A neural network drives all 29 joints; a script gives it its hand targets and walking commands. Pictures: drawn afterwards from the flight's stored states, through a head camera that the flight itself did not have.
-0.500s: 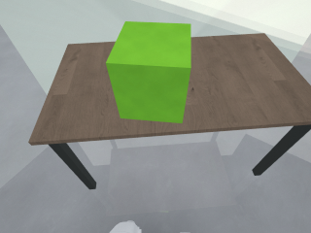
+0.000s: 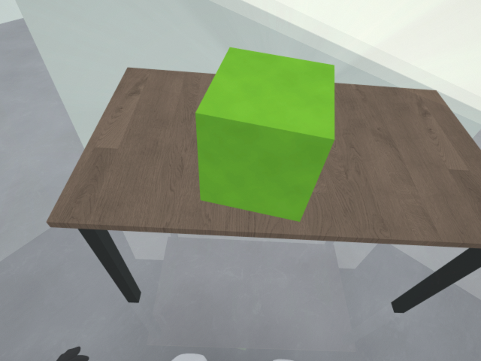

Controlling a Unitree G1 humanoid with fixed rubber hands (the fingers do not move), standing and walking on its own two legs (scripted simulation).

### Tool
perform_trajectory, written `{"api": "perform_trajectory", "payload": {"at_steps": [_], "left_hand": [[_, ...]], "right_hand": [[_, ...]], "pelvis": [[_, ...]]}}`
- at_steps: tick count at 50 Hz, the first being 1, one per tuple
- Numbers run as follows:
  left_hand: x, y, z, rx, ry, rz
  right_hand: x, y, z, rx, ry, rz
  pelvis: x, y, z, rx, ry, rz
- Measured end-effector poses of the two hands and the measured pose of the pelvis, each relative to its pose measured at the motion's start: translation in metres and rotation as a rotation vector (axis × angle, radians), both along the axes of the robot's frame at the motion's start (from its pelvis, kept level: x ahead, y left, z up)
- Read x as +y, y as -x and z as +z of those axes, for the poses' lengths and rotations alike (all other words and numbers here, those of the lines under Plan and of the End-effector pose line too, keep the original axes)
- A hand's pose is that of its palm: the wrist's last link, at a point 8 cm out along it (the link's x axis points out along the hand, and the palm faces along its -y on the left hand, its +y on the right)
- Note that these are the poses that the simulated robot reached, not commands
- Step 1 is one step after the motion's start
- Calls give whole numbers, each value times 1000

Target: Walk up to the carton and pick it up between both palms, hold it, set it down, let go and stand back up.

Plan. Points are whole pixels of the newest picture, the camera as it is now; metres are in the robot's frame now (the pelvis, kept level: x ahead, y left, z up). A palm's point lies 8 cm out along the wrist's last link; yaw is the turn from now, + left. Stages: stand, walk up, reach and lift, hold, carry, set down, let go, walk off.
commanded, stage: walk up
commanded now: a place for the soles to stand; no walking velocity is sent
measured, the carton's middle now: (265, 135) +0.58 -0.02 +0.02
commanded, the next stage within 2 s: reach and lift in 1.48 s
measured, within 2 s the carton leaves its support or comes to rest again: neither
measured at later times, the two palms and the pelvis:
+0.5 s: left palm out of the picture +0.12 +0.30 -0.08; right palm out of the picture +0.15 -0.32 -0.09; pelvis +0.02 -0.02 +0.00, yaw +1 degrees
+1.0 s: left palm (57, 351) +0.14 +0.30 -0.08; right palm out of the picture +0.16 -0.32 -0.09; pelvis +0.02 -0.02 +0.00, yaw +1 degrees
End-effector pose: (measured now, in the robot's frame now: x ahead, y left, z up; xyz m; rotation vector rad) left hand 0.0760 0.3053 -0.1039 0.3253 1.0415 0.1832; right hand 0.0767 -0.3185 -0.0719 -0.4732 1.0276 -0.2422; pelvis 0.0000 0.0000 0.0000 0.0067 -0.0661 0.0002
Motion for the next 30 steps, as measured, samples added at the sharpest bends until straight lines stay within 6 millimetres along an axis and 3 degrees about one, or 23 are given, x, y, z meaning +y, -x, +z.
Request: {"api": "perform_trajectory", "payload": {"at_steps": [6, 15, 22, 30], "left_hand": [[1, -27, 5, -47, -7, -17], [-8, -22, 15, -10, -45, -5], [-4, -38, 24, -45, -67, -12], [-5, -53, 28, -92, -68, -24]], "right_hand": [[-5, 1, 4, 18, 7, -12], [-7, -40, -15, 39, -63, 22], [2, -68, -17, -21, -95, 51], [4, -79, -13, -49, -103, 63]], "pelvis": [[-4, -11, 1, -15, 6, -2], [-17, -17, 1, 23, 7, 13], [-15, -18, 1, 24, 10, 13], [-15, -15, 1, 20, 10, 13]]}}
